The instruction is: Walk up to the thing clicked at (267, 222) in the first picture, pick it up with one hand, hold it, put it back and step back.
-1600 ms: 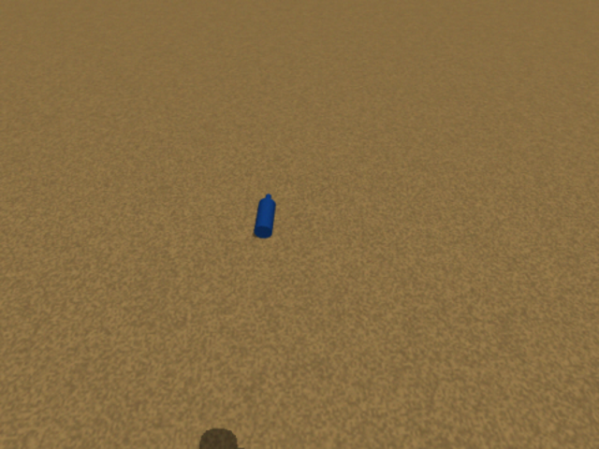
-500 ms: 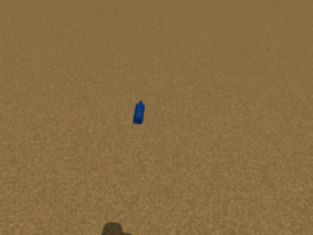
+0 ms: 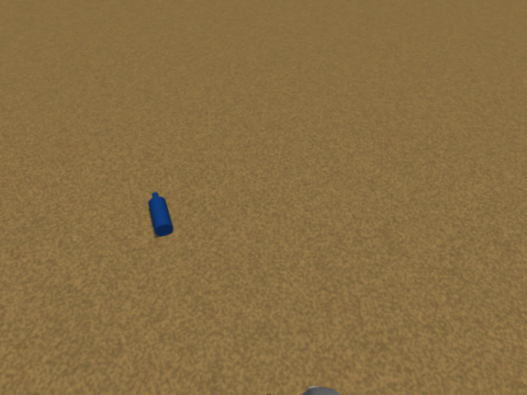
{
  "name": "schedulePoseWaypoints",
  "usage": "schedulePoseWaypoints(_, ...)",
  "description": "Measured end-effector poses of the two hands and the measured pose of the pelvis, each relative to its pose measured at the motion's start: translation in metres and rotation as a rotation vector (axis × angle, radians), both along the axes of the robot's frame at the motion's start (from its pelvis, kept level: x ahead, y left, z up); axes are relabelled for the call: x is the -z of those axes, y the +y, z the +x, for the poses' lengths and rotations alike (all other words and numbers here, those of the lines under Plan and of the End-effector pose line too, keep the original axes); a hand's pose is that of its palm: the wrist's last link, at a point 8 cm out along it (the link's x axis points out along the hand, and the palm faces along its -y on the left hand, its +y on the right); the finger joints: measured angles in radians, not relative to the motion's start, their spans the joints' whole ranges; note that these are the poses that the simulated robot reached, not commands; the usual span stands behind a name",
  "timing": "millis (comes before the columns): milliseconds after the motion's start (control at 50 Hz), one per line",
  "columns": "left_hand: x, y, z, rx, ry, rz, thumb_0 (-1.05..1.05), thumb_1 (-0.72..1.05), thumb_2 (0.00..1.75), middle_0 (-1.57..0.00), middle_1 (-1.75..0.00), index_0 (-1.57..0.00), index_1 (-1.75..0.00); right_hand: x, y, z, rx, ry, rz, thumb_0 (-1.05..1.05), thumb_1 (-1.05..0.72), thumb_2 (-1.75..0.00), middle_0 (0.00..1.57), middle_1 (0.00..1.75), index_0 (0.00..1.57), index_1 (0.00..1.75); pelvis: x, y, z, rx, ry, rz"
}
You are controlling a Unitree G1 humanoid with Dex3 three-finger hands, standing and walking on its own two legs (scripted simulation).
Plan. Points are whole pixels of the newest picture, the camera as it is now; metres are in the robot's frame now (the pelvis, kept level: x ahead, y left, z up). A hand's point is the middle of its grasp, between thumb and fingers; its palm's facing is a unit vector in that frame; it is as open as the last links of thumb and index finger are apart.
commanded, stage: walk up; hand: left
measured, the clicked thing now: (159, 211) +1.07 +0.42 -0.73
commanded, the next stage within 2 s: none
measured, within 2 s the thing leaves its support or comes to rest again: neither
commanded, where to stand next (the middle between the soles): +0.79 +0.73 m, yaw -73 degrees
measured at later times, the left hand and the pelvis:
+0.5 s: hand (57, 302) +0.35 +0.38 -0.13, palm faces -0.33 -0.77 -0.55, open 7.4 cm; pelvis +0.21 +0.12 -0.03, yaw -20 degrees
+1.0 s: hand (48, 192) +0.66 +0.51 -0.14, palm faces -0.54 -0.58 -0.61, open 7.4 cm; pelvis +0.41 +0.29 -0.04, yaw -36 degrees
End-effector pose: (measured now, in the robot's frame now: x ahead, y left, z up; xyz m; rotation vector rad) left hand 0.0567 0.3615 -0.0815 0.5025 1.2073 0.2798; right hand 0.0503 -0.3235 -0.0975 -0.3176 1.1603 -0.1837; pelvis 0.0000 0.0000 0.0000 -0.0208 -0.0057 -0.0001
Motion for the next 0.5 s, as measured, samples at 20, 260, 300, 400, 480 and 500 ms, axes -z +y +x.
schedulePoseWaypoints(20,-0.004,0.004,0.02,0.029,-0.017,-0.001,0.01,0.9,0.89,-0.2,-0.3,-0.2,-0.3,0.001,0.006,-0.007,0.027,0.01,0.009,0.0,-0.91,-0.9,0.2,0.3,0.21,0.3,-0.002,0.005,0.007,0.016,-0.003,0.002)
schedulePoseWaypoints(260,-0.016,0.0,0.243,0.317,-0.229,0.044,0.0,0.9,0.89,-0.2,-0.3,-0.2,-0.3,0.057,0.045,0.002,0.244,0.078,0.044,0.01,-0.9,-0.9,0.2,0.3,0.21,0.3,0.031,0.044,0.105,0.186,-0.038,-0.008)
schedulePoseWaypoints(300,-0.012,0.001,0.257,0.316,-0.258,0.042,0.0,0.9,0.89,-0.2,-0.3,-0.2,-0.3,0.059,0.054,0.027,0.233,0.066,0.052,0.01,-0.91,-0.9,0.2,0.3,0.2,0.3,0.033,0.05,0.119,0.201,-0.046,-0.022)
schedulePoseWaypoints(400,-0.005,0.015,0.271,0.333,-0.188,0.026,0.0,0.9,0.89,-0.2,-0.3,-0.21,-0.3,0.043,0.073,0.108,0.208,-0.073,0.051,0.01,-0.91,-0.9,0.2,0.3,0.2,0.3,0.026,0.077,0.162,0.268,-0.053,-0.034)
schedulePoseWaypoints(480,0.003,0.043,0.294,0.382,-0.104,0.023,0.0,0.89,0.89,-0.21,-0.31,-0.21,-0.3,0.029,0.089,0.16,0.22,-0.173,0.02,0.01,-0.91,-0.9,0.2,0.3,0.21,0.3,0.027,0.111,0.199,0.333,-0.044,-0.027)
schedulePoseWaypoints(500,0.005,0.053,0.303,0.392,-0.09,0.026,0.0,0.89,0.89,-0.21,-0.31,-0.21,-0.3,0.027,0.094,0.171,0.229,-0.184,0.009,0.0,-0.91,-0.9,0.2,0.3,0.21,0.3,0.028,0.12,0.209,0.347,-0.039,-0.027)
